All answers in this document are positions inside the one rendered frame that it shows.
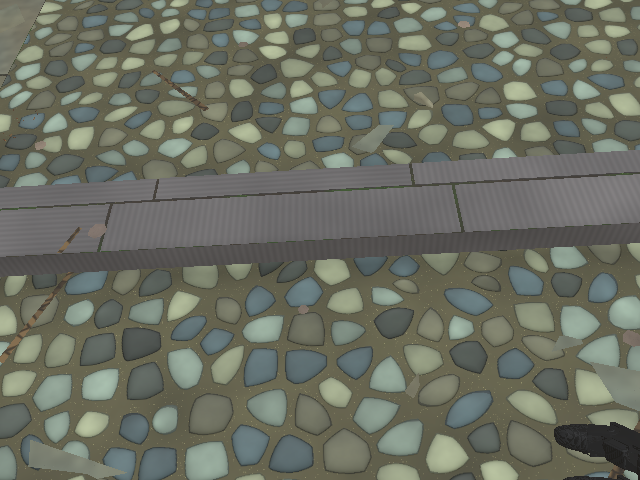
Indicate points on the robot right hand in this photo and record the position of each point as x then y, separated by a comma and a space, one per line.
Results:
617, 443

